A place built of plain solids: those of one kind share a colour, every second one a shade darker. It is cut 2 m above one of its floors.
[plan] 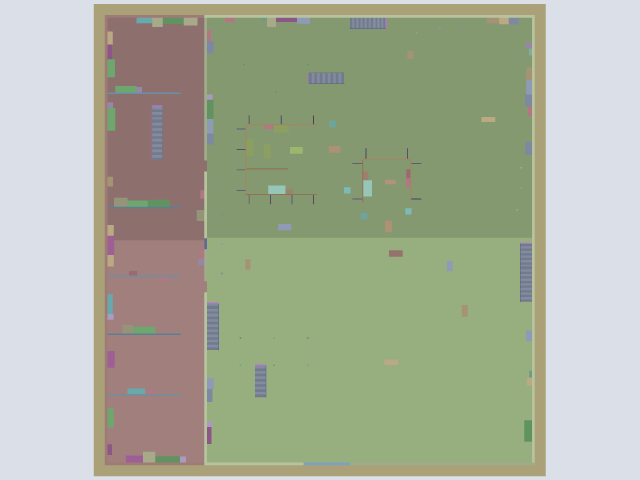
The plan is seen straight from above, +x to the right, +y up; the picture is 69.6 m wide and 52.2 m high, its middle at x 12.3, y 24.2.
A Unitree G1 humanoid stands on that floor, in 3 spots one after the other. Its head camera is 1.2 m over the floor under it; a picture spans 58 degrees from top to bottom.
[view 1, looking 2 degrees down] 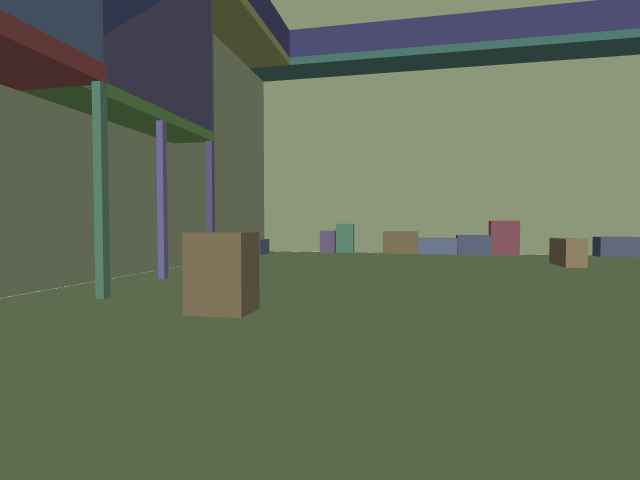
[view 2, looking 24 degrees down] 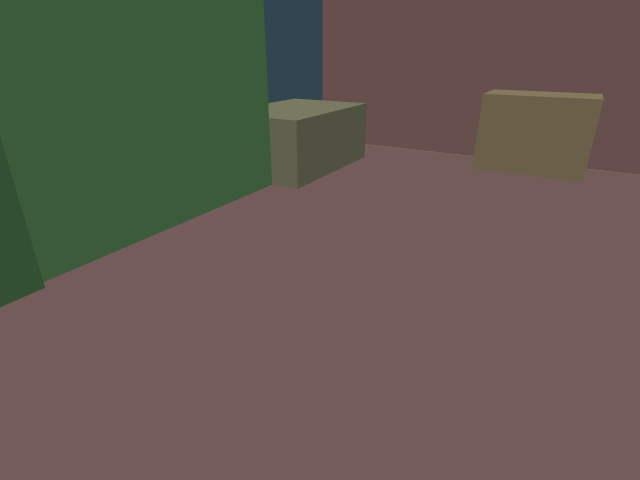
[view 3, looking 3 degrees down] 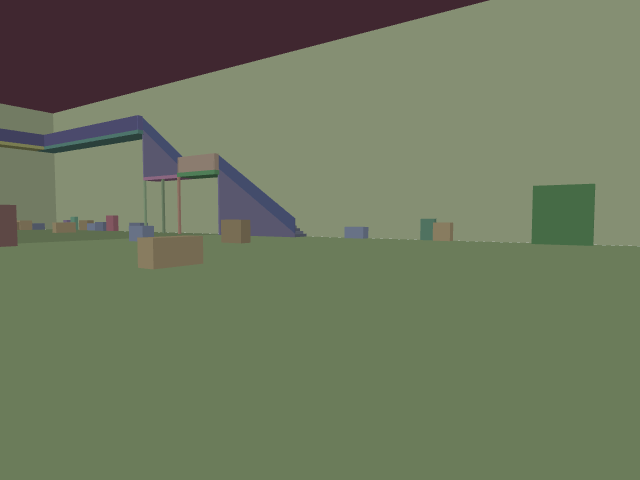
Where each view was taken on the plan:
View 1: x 16.63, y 41.79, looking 12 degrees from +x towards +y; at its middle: bin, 18.46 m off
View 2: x -5.40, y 30.89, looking -150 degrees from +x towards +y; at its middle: floor_annex_ground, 2.95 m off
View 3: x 13.05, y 2.00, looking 33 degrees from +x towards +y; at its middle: floor_bay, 22.93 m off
